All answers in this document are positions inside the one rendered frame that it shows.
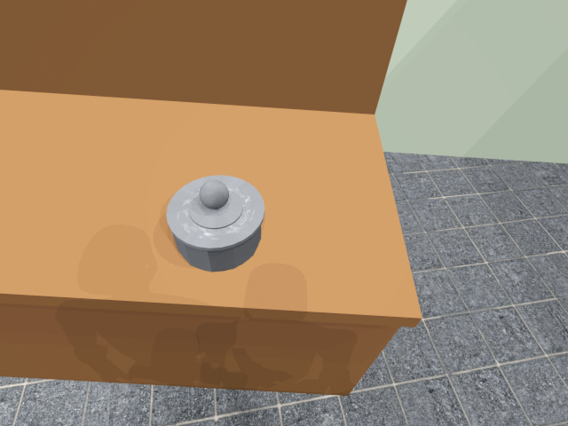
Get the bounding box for table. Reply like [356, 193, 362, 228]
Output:
[0, 0, 422, 396]

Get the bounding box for lid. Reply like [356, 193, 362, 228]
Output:
[166, 175, 264, 251]

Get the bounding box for knob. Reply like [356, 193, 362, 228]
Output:
[200, 180, 229, 209]

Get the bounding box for pot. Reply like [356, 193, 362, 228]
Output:
[173, 226, 261, 272]

